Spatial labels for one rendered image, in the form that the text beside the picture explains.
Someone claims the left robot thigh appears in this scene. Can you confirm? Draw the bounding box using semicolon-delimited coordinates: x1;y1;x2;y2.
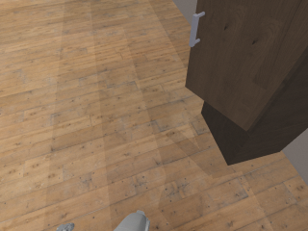
114;213;150;231

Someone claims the handle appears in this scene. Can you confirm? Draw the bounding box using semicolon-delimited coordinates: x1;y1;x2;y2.
189;12;205;47

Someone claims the cupboard door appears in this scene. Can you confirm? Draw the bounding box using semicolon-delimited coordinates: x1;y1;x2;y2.
185;0;308;131

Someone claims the left robot shin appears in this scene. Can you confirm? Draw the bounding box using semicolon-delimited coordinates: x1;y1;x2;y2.
136;210;145;215

